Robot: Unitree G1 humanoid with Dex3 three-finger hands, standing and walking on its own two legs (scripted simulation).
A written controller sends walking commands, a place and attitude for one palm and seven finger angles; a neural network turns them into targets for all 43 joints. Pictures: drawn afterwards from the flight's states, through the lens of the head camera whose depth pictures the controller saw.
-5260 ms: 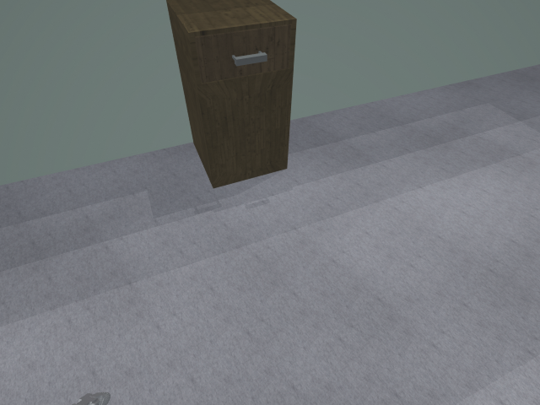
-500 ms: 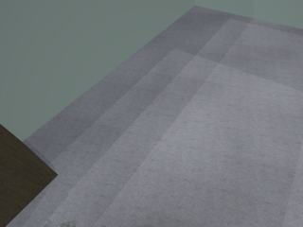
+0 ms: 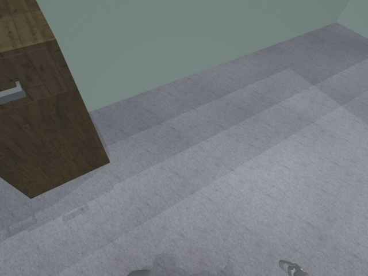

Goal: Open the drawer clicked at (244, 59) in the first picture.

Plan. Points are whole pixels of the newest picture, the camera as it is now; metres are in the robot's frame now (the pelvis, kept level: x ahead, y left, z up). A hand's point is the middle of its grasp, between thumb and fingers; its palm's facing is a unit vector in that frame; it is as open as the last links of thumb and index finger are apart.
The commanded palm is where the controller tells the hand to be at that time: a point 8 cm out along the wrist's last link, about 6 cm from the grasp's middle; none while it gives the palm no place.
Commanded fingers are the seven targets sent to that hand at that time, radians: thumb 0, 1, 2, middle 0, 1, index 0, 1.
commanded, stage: turn to face it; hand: left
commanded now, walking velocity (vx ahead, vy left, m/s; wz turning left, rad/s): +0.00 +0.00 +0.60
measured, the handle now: out of the picture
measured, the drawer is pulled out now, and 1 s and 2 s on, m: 0.00 0.00 0.00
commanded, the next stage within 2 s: take the last steps up to it in 0.92 s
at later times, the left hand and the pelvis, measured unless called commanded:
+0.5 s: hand out of the picture +0.07 +0.19 -0.12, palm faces +0.27 -0.92 -0.30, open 7.4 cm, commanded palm none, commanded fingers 0.00 0.90 0.90 -0.20 -0.30 -0.20 -0.30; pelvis -0.01 -0.04 +0.01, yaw +17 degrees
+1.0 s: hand out of the picture -0.16 +0.19 -0.17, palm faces +0.57 -0.79 -0.25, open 7.4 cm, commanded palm none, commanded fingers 0.00 0.90 0.90 -0.20 -0.30 -0.20 -0.30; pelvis -0.05 +0.00 +0.01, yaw +31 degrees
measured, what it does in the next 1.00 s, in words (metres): steps on the spot, turning left: right foot, then left foot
